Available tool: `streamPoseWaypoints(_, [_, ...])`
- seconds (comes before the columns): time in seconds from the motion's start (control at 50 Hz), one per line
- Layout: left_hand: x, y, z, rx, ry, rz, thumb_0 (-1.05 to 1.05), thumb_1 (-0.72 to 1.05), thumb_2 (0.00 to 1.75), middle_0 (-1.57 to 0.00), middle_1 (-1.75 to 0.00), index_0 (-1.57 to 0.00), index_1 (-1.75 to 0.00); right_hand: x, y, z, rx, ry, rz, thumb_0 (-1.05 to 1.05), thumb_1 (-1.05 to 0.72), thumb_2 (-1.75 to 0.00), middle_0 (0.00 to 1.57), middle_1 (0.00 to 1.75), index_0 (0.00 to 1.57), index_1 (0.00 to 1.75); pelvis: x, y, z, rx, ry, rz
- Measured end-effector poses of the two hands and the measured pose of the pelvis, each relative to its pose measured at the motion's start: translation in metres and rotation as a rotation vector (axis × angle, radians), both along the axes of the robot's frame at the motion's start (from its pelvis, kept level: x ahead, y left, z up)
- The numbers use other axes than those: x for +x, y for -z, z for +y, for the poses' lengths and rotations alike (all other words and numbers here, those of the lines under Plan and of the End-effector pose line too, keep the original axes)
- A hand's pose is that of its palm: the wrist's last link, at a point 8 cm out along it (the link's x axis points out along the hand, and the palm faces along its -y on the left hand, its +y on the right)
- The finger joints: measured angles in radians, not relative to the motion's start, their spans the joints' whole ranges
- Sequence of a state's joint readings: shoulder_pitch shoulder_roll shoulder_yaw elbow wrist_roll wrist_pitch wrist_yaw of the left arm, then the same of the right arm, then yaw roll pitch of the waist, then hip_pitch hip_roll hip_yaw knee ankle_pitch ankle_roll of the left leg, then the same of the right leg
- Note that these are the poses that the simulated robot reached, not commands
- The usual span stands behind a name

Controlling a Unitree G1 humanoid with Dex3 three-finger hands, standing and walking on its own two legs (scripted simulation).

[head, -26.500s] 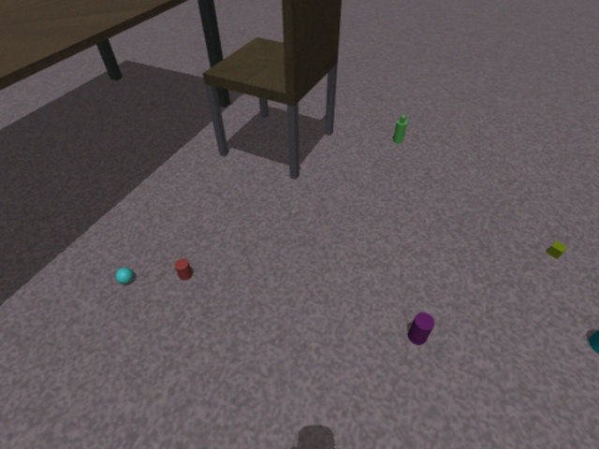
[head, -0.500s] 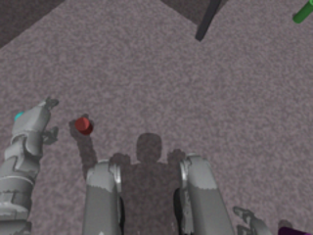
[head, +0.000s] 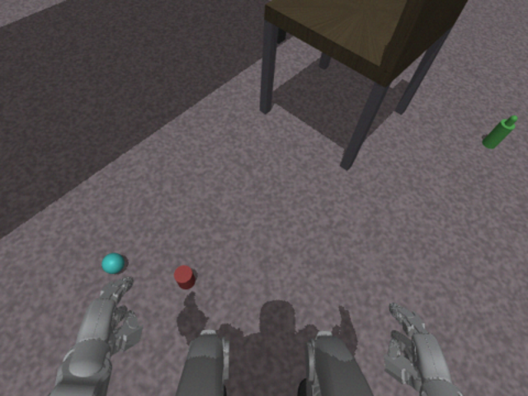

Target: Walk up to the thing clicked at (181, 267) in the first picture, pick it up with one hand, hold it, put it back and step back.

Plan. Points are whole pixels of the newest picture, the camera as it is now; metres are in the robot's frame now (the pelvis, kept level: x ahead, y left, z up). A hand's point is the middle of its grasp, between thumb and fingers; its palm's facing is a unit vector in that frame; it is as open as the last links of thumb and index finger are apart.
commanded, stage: home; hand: left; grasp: from above
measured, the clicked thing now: (185, 277) +0.48 +0.24 -0.57
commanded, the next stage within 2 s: none
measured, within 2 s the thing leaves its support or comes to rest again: neither
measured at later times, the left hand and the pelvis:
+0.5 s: hand (104, 351) +0.21 +0.19 +0.06, palm faces +0.09 -0.97 -0.21, open 7.4 cm; pelvis +0.05 +0.00 +0.11, yaw +2 degrees
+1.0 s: hand (112, 351) +0.21 +0.18 +0.06, palm faces +0.09 -0.97 -0.21, open 7.4 cm; pelvis +0.05 +0.00 +0.11, yaw +2 degrees
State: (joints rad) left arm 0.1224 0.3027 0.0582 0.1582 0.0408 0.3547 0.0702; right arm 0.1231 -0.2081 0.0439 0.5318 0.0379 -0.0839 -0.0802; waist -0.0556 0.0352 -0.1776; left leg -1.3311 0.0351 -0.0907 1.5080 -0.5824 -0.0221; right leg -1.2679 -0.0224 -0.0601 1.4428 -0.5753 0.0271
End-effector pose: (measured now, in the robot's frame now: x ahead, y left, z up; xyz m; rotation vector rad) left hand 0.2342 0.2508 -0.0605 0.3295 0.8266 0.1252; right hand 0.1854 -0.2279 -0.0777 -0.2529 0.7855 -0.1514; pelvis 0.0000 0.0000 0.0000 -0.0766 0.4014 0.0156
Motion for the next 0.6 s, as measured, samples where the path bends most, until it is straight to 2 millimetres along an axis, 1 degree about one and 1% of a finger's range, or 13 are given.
streamPoseWaypoints(0.08, [-0.008, -0.033, -0.004, -0.057, -0.065, 0.012, 0.01, 0.90, 0.90, -0.21, -0.30, -0.21, -0.30, -0.007, -0.029, 0.002, -0.009, 0.031, -0.006, 0.00, -0.90, -0.90, 0.21, 0.30, 0.21, 0.30, 0.012, -0.030, 0.000, 0.003, -0.006, -0.045])
streamPoseWaypoints(0.2, [-0.019, -0.082, -0.010, -0.111, -0.105, 0.010, 0.01, 0.90, 0.90, -0.21, -0.30, -0.21, -0.30, -0.015, -0.071, -0.003, -0.034, 0.081, -0.037, 0.01, -0.90, -0.90, 0.21, 0.30, 0.21, 0.30, 0.029, -0.067, 0.000, 0.009, -0.012, -0.113])
streamPoseWaypoints(0.28, [-0.027, -0.112, -0.013, -0.123, -0.109, -0.002, 0.01, 0.91, 0.90, -0.21, -0.30, -0.21, -0.30, -0.014, -0.095, -0.008, -0.050, 0.102, -0.074, 0.01, -0.90, -0.90, 0.21, 0.30, 0.21, 0.30, 0.039, -0.087, 0.002, 0.013, -0.014, -0.153])
streamPoseWaypoints(0.34, [-0.034, -0.130, -0.014, -0.125, -0.106, -0.016, 0.01, 0.91, 0.90, -0.21, -0.30, -0.21, -0.30, -0.007, -0.110, -0.009, -0.057, 0.107, -0.113, 0.01, -0.90, -0.90, 0.21, 0.30, 0.20, 0.30, 0.045, -0.097, 0.003, 0.016, -0.016, -0.177])
streamPoseWaypoints(0.4, [-0.040, -0.142, -0.014, -0.128, -0.103, -0.021, 0.01, 0.91, 0.90, -0.21, -0.30, -0.21, -0.30, 0.003, -0.120, -0.009, -0.060, 0.100, -0.154, 0.01, -0.90, -0.90, 0.21, 0.30, 0.20, 0.30, 0.049, -0.103, 0.004, 0.018, -0.018, -0.197])
streamPoseWaypoints(0.46, [-0.045, -0.148, -0.014, -0.130, -0.104, -0.021, 0.01, 0.91, 0.90, -0.21, -0.30, -0.21, -0.30, 0.014, -0.128, -0.008, -0.057, 0.083, -0.193, 0.01, -0.90, -0.90, 0.20, 0.30, 0.20, 0.30, 0.052, -0.106, 0.004, 0.021, -0.022, -0.211])
streamPoseWaypoints(0.6, [-0.051, -0.146, -0.013, -0.137, -0.116, -0.006, 0.01, 0.91, 0.90, -0.20, -0.30, -0.20, -0.30, 0.035, -0.137, -0.001, -0.049, 0.033, -0.252, 0.01, -0.90, -0.90, 0.21, 0.30, 0.20, 0.30, 0.053, -0.108, 0.002, 0.027, -0.029, -0.229])
